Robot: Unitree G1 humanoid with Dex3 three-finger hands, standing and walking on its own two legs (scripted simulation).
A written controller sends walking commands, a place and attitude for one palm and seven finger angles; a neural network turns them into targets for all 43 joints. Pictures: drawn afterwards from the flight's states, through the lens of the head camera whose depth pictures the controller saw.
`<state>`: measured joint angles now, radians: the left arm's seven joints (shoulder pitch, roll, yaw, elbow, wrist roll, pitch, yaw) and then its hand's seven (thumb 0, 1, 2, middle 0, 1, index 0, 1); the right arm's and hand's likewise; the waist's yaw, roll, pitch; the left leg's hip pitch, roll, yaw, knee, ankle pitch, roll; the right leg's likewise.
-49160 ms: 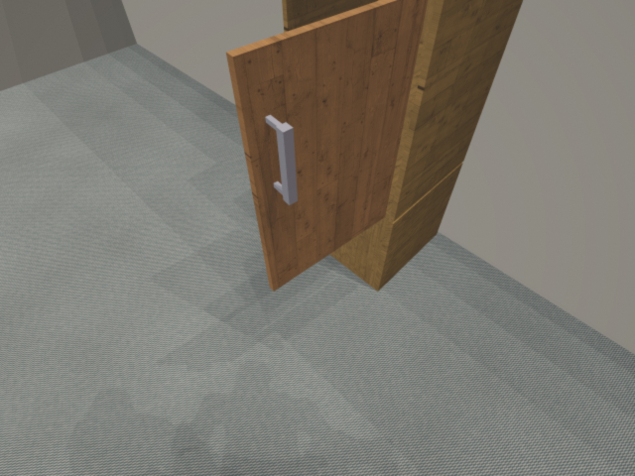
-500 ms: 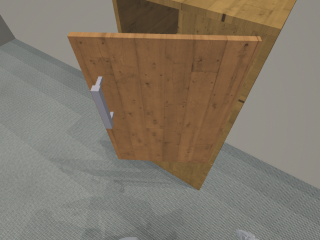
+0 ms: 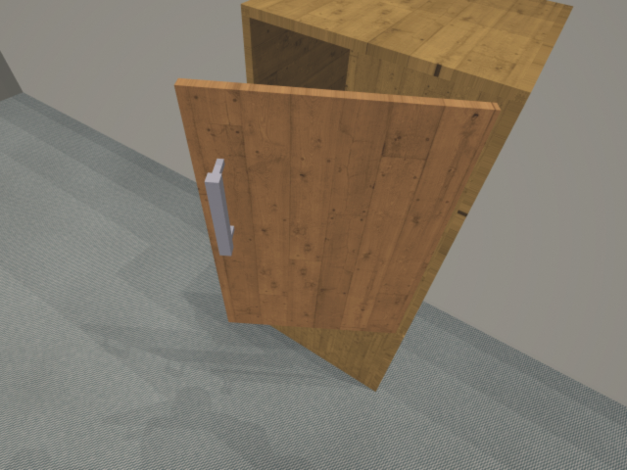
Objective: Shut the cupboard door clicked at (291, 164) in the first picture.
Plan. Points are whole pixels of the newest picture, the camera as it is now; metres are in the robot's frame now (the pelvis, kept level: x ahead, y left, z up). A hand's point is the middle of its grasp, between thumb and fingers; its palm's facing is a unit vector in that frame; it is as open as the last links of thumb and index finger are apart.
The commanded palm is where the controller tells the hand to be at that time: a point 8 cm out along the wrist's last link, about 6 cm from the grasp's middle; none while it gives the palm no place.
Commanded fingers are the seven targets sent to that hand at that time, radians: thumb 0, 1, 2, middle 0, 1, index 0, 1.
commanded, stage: come to a stop and stand still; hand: left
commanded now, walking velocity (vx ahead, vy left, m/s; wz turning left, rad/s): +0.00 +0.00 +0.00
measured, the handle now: (223, 209) +0.46 +0.18 +0.06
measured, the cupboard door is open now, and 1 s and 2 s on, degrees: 30 30 30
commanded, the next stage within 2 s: look again from close up in 0.10 s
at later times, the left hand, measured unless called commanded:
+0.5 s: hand out of the picture -0.01 +0.19 -0.17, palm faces +0.01 -0.97 -0.24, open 7.3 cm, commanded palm none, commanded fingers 0.00 0.90 0.90 -0.20 -0.30 -0.20 -0.30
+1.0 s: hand (189, 399) +0.20 +0.17 -0.01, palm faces +0.20 -0.98 -0.04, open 7.0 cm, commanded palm +0.11 +0.23 -0.06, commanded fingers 0.00 0.90 0.90 -0.40 -0.52 -0.40 -0.52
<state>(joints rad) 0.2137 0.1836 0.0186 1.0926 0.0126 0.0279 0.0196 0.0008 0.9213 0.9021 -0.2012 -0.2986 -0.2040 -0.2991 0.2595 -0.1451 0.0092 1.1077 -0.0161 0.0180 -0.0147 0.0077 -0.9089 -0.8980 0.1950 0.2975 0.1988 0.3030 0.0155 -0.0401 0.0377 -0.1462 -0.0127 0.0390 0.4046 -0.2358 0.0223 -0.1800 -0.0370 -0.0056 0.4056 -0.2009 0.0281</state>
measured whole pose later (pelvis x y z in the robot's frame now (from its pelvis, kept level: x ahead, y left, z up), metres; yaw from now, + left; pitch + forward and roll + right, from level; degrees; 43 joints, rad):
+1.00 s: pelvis -0.02 -0.03 -0.04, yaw +1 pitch +5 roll +1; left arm 0.36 0.16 0.16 0.19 -0.22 -0.38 -0.09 0.01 0.91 0.90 -0.26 -0.36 -0.26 -0.36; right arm 0.26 -0.23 -0.05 0.74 0.00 -0.29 -0.02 0.01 -0.91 -0.90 0.20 0.30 0.20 0.30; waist -0.03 0.00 -0.09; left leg -0.47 0.00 0.01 0.76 -0.37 -0.01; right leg -0.52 -0.04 -0.03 0.80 -0.37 -0.01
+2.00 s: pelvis -0.02 +0.00 -0.06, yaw +2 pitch +7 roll -2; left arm 0.42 0.25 0.15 -0.19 -0.28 -0.23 -0.22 0.01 0.90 0.90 -1.14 -1.33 -1.15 -1.33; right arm 0.25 -0.24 0.04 0.46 0.03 -0.21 -0.06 0.02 -0.90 -0.90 0.20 0.30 0.20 0.30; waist 0.02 0.03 -0.09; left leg -0.64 0.00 -0.03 0.99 -0.48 0.02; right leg -0.62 -0.03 -0.06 0.92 -0.43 0.02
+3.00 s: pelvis -0.01 -0.02 -0.04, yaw +3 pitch +4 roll -1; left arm 0.18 0.23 0.14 -0.04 -0.27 -0.17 -0.23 0.01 0.90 0.90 -1.30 -1.50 -1.31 -1.50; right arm 0.25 -0.25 0.05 0.55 0.03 -0.24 -0.08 0.02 -0.90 -0.90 0.20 0.30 0.20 0.30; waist 0.02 0.05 -0.04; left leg -0.49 0.00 -0.03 0.83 -0.41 0.00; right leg -0.49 -0.03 -0.06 0.81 -0.38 0.00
